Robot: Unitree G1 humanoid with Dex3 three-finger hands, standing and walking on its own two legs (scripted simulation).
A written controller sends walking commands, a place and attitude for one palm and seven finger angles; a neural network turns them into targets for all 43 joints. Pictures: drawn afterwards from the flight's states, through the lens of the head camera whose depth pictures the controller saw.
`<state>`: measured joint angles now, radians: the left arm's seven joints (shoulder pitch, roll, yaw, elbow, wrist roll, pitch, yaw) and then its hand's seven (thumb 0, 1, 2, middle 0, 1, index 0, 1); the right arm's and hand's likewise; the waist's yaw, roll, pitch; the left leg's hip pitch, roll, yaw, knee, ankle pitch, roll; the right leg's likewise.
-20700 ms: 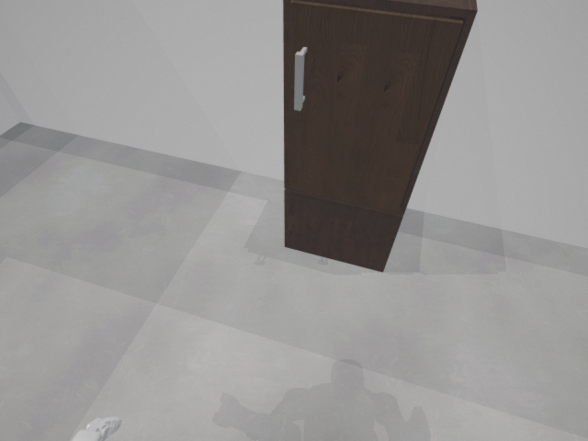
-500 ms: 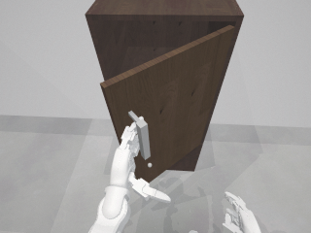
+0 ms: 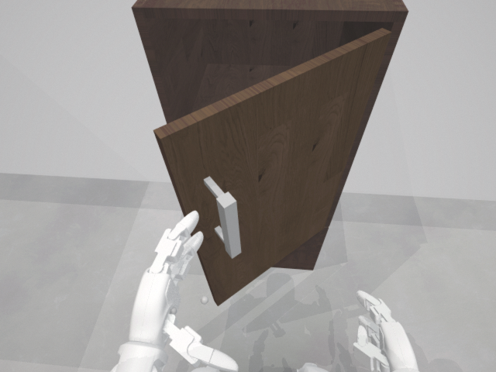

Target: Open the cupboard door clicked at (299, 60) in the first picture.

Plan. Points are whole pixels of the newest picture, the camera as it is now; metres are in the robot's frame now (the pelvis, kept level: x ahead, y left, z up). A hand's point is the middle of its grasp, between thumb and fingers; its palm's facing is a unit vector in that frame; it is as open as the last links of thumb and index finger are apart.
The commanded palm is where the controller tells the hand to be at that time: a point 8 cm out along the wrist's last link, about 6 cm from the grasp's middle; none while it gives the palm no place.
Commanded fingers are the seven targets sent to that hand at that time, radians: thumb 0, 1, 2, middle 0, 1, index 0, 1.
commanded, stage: slide the hand sideways off the handle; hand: left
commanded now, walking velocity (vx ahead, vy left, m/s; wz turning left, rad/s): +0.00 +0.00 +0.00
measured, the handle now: (223, 219) +0.32 +0.07 +0.08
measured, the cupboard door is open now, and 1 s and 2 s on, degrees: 41 41 41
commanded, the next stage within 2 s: draw the hand back to the body in 0.30 s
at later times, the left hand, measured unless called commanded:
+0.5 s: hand (166, 323) +0.17 +0.11 +0.09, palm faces -0.03 -1.00 -0.03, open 16.3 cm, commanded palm +0.15 +0.17 +0.10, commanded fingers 0.00 -0.50 0.30 -0.15 -0.30 -0.15 -0.30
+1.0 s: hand (92, 300) +0.18 +0.19 +0.14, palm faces +0.12 -0.96 -0.24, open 15.7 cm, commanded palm +0.14 +0.24 +0.16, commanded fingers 0.00 -0.12 0.47 -0.16 -0.30 -0.16 -0.30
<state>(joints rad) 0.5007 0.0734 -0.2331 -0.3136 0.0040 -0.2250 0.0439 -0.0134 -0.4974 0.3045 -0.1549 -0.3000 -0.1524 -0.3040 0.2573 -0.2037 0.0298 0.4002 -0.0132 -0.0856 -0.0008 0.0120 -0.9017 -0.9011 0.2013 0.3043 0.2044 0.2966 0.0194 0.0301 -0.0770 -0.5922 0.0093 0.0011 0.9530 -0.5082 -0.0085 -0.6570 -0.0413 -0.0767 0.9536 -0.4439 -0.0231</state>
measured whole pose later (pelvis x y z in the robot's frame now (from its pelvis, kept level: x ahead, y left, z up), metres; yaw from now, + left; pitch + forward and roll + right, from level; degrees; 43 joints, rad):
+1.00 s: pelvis +0.00 +0.01 +0.02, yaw +0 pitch +3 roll -1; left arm 0.62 0.27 0.09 -0.52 -0.10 -0.08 -0.02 -0.01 -0.39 0.35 -0.16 -0.30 -0.16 -0.30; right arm 0.28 -0.22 0.04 0.47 0.03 -0.17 -0.09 0.01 -0.90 -0.90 0.20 0.30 0.20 0.30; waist 0.05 0.05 -0.09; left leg -0.42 0.02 -0.01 0.84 -0.47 0.00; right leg -0.46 -0.03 -0.09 0.80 -0.39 0.00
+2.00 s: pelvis +0.02 +0.01 +0.06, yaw -1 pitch -5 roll -1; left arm 0.48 0.33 0.33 -0.40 -0.04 -0.08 0.12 0.01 0.89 0.90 -0.21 -0.30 -0.21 -0.30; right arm 0.19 -0.22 0.02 0.64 -0.01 -0.12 -0.08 0.01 -0.90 -0.90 0.20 0.30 0.20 0.30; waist 0.08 0.06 0.04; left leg -0.04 0.02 0.02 0.41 -0.29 0.00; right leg -0.10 0.00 -0.07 0.39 -0.21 -0.01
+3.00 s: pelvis -0.12 +0.03 +0.04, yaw +1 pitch -2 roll -3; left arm 0.50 0.43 0.45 -0.55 0.00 -0.23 0.17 0.01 0.89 0.90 -0.22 -0.30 -0.21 -0.31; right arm 0.23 -0.21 -0.01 0.57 -0.01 -0.10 -0.09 0.01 -0.90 -0.90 0.20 0.30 0.21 0.30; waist -0.02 0.01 0.08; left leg -0.44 0.01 0.00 0.63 -0.15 0.05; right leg -0.46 0.02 -0.01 0.74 -0.29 0.02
